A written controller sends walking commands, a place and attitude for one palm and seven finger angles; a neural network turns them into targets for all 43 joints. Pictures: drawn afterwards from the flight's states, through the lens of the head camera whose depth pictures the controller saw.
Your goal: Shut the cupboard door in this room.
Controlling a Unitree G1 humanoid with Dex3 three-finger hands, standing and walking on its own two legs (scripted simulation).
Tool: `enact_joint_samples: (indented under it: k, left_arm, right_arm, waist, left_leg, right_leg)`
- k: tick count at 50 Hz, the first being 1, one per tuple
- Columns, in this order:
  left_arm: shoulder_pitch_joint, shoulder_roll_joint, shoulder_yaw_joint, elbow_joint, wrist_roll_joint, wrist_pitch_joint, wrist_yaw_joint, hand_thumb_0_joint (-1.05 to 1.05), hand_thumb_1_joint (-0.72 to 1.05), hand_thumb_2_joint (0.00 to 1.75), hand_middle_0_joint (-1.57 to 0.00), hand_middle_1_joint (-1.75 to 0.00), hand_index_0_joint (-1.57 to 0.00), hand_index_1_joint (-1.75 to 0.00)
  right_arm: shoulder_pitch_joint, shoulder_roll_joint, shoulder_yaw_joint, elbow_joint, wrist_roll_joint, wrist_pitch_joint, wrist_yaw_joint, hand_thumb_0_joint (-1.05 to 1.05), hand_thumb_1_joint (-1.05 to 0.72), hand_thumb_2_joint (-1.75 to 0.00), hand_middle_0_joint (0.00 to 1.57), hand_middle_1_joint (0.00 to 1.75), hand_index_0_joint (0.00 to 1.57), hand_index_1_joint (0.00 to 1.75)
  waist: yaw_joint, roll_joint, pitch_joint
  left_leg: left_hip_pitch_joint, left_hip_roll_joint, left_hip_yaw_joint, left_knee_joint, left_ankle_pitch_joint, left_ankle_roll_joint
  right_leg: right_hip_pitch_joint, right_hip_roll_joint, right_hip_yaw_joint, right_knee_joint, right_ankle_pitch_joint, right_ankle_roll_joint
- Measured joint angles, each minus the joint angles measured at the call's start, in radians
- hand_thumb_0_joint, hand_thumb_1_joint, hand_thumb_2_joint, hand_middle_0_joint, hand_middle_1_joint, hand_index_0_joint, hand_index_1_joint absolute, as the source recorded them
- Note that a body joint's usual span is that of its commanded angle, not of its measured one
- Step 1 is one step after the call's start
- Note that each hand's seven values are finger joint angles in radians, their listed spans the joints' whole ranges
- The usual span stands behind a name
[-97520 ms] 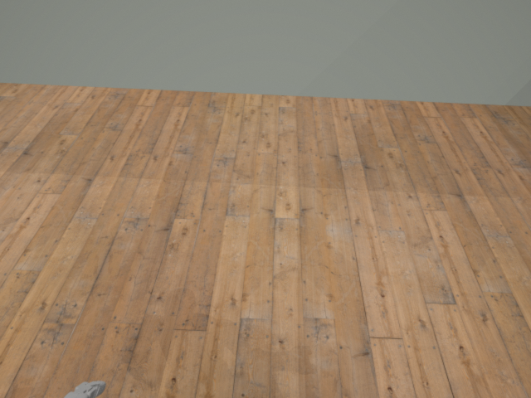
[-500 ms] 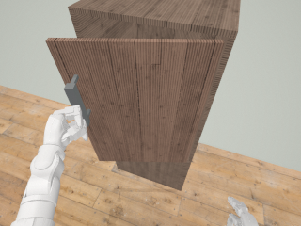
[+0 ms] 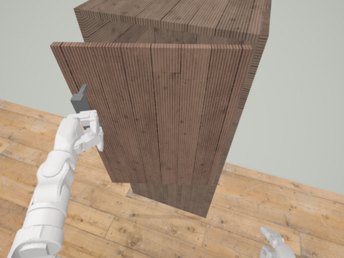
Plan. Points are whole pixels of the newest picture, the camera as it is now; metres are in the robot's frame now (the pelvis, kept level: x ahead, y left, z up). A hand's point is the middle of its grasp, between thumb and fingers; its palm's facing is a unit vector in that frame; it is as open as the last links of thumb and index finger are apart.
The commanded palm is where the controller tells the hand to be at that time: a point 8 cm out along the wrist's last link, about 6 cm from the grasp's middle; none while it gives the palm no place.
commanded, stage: push the door shut along its arc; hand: left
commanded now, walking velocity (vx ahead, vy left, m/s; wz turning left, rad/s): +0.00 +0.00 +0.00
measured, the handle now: (90, 115) +0.43 +0.23 +0.10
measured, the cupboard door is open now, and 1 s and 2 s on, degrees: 17 1 0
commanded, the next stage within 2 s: pull the fist back off the door in 1.52 s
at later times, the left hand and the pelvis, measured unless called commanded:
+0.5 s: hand (108, 117) +0.42 +0.17 +0.11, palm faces -0.19 -0.98 -0.03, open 3.1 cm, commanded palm +0.42 +0.22 +0.11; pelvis -0.01 +0.00 -0.01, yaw +0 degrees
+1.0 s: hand (129, 101) +0.48 +0.13 +0.11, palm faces -0.31 -0.95 -0.01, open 3.1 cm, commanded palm +0.48 +0.18 +0.11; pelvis +0.00 +0.01 -0.02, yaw -1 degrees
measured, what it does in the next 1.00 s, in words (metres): stands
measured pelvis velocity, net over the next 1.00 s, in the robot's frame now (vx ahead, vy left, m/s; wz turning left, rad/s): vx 0.00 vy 0.01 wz -0.02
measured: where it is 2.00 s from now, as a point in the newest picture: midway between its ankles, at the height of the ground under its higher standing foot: outside the picture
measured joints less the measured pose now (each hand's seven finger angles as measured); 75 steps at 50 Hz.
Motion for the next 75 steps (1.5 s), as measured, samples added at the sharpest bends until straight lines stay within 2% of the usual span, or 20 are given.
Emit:
enact_joint_samples:
  k: [13, 26, 33, 48, 55, 65, 75]
  left_arm:
    - [-0.179, 0.049, -0.006, 0.207, 0.001, -0.041, -0.080, 0.02, 0.90, 0.90, -1.31, -1.50, -1.30, -1.50]
    - [-0.380, 0.102, 0.030, 0.445, 0.011, -0.083, -0.171, 0.02, 0.90, 0.90, -1.30, -1.50, -1.30, -1.50]
    - [-0.473, 0.125, 0.032, 0.535, 0.033, -0.096, -0.194, 0.02, 0.90, 0.90, -1.30, -1.50, -1.30, -1.50]
    - [-0.626, 0.127, 0.051, 0.644, 0.078, -0.091, -0.206, 0.02, 0.90, 0.90, -1.30, -1.50, -1.30, -1.50]
    - [-0.694, 0.159, 0.063, 0.707, 0.098, -0.087, -0.215, 0.02, 0.90, 0.90, -1.30, -1.50, -1.30, -1.50]
    - [-0.795, 0.190, 0.024, 0.766, 0.093, -0.067, -0.259, 0.00, 0.85, 0.93, -1.29, -1.50, -1.30, -1.50]
    - [-0.888, 0.196, -0.045, 0.790, 0.076, -0.025, -0.265, 0.00, 0.85, 0.95, -1.30, -1.50, -1.31, -1.50]
  right_arm:
    - [0.035, -0.025, -0.011, 0.025, 0.005, 0.020, -0.004, 0.01, -0.90, -0.90, 0.20, 0.30, 0.20, 0.30]
    - [0.070, -0.030, -0.009, 0.031, -0.001, 0.034, 0.007, 0.01, -0.90, -0.90, 0.20, 0.30, 0.21, 0.30]
    - [0.091, -0.034, -0.015, 0.032, -0.007, 0.039, 0.014, 0.01, -0.90, -0.90, 0.20, 0.30, 0.21, 0.30]
    - [0.122, -0.033, -0.020, 0.038, -0.028, 0.049, 0.030, 0.01, -0.90, -0.90, 0.20, 0.30, 0.21, 0.30]
    - [0.134, -0.033, -0.018, 0.034, -0.035, 0.056, 0.032, 0.01, -0.90, -0.90, 0.20, 0.30, 0.21, 0.30]
    - [0.149, -0.040, -0.019, 0.076, -0.044, 0.049, 0.018, 0.01, -0.90, -0.90, 0.20, 0.30, 0.21, 0.30]
    - [0.121, -0.043, -0.015, 0.125, -0.052, 0.000, -0.004, 0.01, -0.90, -0.90, 0.20, 0.30, 0.21, 0.30]
  waist:
    - [-0.018, 0.000, 0.014]
    - [-0.059, -0.007, 0.004]
    - [-0.079, -0.005, 0.002]
    - [-0.122, 0.001, -0.013]
    - [-0.144, 0.004, -0.017]
    - [-0.140, 0.008, -0.012]
    - [-0.137, 0.000, -0.009]
  left_leg:
    - [-0.050, -0.002, -0.015, 0.024, 0.005, -0.001]
    - [-0.127, 0.002, -0.008, 0.062, -0.007, 0.003]
    - [-0.178, 0.003, -0.006, 0.093, -0.017, 0.007]
    - [-0.266, 0.009, 0.005, 0.142, -0.038, 0.013]
    - [-0.306, 0.016, 0.006, 0.164, -0.047, 0.011]
    - [-0.374, 0.015, -0.019, 0.203, -0.051, 0.006]
    - [-0.437, 0.012, -0.048, 0.241, -0.046, 0.001]
  right_leg:
    - [-0.044, -0.001, -0.017, 0.021, 0.000, -0.002]
    - [-0.122, 0.002, -0.012, 0.060, -0.009, 0.001]
    - [-0.172, 0.003, -0.012, 0.087, -0.018, 0.004]
    - [-0.262, 0.007, -0.003, 0.134, -0.035, 0.009]
    - [-0.301, 0.014, -0.002, 0.153, -0.041, 0.007]
    - [-0.358, 0.016, -0.029, 0.183, -0.049, 0.001]
    - [-0.408, 0.016, -0.060, 0.212, -0.051, -0.005]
